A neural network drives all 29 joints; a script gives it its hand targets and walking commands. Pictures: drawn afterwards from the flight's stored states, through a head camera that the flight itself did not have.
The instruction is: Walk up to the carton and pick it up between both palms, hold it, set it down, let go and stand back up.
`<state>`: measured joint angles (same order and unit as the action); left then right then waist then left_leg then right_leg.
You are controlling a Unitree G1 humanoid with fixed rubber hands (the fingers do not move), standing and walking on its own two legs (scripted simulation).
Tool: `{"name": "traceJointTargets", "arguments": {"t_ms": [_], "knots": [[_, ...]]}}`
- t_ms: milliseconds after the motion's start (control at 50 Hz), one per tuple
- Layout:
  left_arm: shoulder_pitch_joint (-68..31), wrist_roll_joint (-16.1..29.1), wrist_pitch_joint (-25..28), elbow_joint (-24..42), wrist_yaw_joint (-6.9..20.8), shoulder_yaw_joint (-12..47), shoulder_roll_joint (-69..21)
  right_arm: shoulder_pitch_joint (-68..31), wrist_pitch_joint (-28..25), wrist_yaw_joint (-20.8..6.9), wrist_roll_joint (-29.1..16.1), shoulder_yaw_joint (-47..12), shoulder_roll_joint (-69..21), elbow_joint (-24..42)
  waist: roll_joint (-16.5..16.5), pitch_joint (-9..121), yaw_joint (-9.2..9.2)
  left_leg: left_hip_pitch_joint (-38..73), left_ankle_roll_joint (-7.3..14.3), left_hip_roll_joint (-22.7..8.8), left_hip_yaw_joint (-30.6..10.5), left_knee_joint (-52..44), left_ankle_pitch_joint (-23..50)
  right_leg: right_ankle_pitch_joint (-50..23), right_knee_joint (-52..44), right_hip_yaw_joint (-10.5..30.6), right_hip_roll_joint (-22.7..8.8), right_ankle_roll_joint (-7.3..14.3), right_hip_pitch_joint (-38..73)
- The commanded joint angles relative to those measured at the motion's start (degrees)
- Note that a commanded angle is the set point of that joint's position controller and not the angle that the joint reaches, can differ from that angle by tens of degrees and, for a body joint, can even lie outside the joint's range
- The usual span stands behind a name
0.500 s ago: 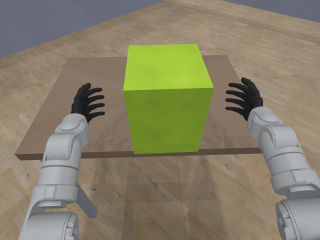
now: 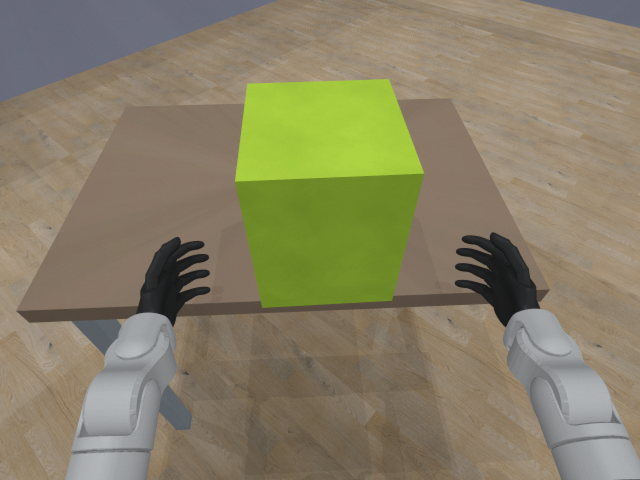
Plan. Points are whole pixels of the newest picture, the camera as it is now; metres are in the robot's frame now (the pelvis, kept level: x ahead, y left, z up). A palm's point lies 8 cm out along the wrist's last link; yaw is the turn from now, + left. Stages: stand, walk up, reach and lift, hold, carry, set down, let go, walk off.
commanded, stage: set down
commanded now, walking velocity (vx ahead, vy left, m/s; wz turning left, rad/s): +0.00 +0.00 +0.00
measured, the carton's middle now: (323, 197) +0.49 +0.05 +0.08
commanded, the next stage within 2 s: none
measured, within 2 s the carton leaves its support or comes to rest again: neither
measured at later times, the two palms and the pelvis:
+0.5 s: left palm (162, 372) +0.23 +0.22 +0.03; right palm (518, 374) +0.26 -0.19 +0.03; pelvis +0.02 -0.01 +0.00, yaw +0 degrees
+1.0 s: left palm (152, 429) +0.18 +0.23 -0.01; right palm (514, 430) +0.21 -0.19 -0.01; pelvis +0.02 -0.01 +0.00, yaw -1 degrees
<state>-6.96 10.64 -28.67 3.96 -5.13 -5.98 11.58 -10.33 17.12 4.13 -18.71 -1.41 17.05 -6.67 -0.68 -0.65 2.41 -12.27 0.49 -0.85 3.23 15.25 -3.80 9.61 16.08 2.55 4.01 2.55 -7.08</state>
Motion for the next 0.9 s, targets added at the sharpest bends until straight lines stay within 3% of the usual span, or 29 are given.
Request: {"name": "traceJointTargets", "arguments": {"t_ms": [0,240,340,460,540,700,880], "knots": [[-9.4,-0.5,5.3,13.3,0.6,-1.8,6.5,-10.7,-5.1,0.0,0.7,3.9,6.9,15.3,-0.4,18.2,0.37,21.2,-0.1,-0.9,-2.4,1.4,7.9,-13.3,-3.2,0.5,-3.0,-4.0,-3.8],[1.8,0.4,14.1,14.5,0.0,1.1,7.7,6.5,-10.2,-1.0,3.3,3.0,4.0,21.3,0.7,12.9,0.83,19.5,-0.3,-1.4,-1.8,1.7,5.9,-9.6,-3.7,0.8,-3.8,-4.2,-5.7],[3.6,1.2,11.9,14.0,0.0,0.7,8.6,8.0,-8.4,-0.8,4.0,2.3,2.6,20.8,0.1,11.3,1.08,17.6,-0.1,-1.5,-1.3,0.9,3.4,-8.5,-4.0,1.3,-4.4,-4.9,-5.6],[9.1,0.4,10.3,13.6,1.0,-0.1,9.0,13.1,-7.4,-0.2,4.3,1.1,2.1,21.0,0.2,13.0,1.68,17.8,-0.1,-0.8,-1.1,1.8,9.5,-16.7,-2.8,1.7,-4.4,-5.5,-2.7],[12.4,-0.4,9.4,12.2,2.1,-0.4,8.8,16.3,-6.8,0.1,4.5,0.5,1.4,19.7,0.1,11.7,1.55,18.6,-0.5,-0.7,-1.4,1.8,11.5,-18.4,-3.6,1.8,-4.6,-5.4,-2.8],[15.7,-0.4,9.0,12.3,2.3,1.0,9.4,20.5,-5.4,-0.5,5.8,0.9,0.1,18.8,0.9,8.6,1.02,18.8,-1.2,-1.4,-1.2,1.5,10.0,-12.8,-5.3,1.5,-4.5,-4.5,-6.3],[18.5,-0.3,7.3,11.5,1.3,2.1,9.9,23.3,-4.1,-1.3,7.6,1.5,-1.5,16.9,1.4,7.2,1.78,17.1,-1.5,-1.8,-0.2,1.2,7.2,-7.6,-5.7,1.3,-4.3,-4.2,-8.2]]}}
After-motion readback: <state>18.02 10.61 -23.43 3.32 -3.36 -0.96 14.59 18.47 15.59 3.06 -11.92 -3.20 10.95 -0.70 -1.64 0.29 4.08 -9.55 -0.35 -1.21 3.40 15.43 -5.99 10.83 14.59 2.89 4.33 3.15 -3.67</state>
